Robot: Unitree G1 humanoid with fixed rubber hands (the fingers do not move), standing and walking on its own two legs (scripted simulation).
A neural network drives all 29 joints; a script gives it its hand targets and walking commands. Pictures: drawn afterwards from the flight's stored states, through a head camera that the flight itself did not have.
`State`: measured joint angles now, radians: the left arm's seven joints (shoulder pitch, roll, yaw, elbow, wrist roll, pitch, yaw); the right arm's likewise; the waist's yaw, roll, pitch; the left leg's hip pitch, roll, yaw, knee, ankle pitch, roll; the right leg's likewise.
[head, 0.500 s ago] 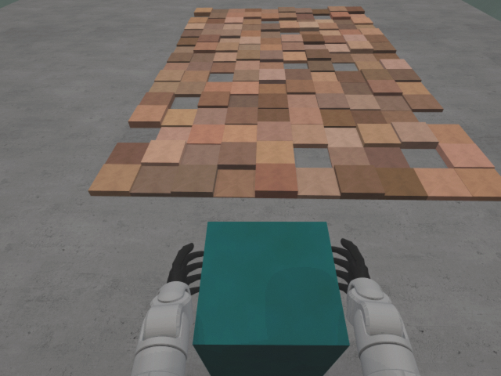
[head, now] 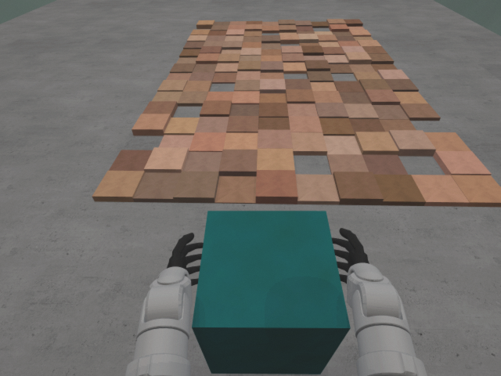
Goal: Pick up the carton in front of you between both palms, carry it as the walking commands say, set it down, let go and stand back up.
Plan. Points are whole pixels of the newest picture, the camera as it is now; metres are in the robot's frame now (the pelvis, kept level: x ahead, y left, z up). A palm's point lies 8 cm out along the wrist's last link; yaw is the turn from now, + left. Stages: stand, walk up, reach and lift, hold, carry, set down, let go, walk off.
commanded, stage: reach and lift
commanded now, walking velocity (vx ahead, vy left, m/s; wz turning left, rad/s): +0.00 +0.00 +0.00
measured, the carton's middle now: (266, 295) +0.30 +0.00 -0.05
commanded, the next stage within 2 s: hold in 0.56 s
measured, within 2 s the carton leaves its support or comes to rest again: neither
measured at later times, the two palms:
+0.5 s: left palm (178, 270) +0.30 +0.15 +0.04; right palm (358, 265) +0.31 -0.15 +0.04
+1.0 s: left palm (175, 269) +0.29 +0.15 +0.05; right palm (362, 265) +0.30 -0.15 +0.06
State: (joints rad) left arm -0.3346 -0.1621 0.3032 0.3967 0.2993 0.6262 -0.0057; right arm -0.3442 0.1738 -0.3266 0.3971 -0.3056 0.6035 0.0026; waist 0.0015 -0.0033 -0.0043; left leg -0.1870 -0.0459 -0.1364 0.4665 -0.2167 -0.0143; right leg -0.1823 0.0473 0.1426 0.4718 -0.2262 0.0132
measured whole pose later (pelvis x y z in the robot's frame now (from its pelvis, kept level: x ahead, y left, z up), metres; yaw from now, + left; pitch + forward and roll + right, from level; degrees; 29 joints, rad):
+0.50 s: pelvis +0.02 +0.00 +0.01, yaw +0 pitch -5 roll +0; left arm -0.25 -0.15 0.22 0.30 0.27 0.70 0.01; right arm -0.27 0.15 -0.24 0.30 -0.28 0.67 0.00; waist 0.00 0.00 -0.01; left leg -0.09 -0.04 -0.13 0.38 -0.20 -0.01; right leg -0.08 0.04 0.14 0.38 -0.21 0.01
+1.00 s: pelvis +0.01 +0.00 +0.01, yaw +0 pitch -7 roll +0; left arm -0.29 -0.16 0.24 0.26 0.29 0.77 0.00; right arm -0.30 0.16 -0.26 0.27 -0.29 0.75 0.01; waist 0.00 0.00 0.01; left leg -0.06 -0.04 -0.13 0.38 -0.19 -0.01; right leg -0.06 0.04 0.14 0.38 -0.20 0.01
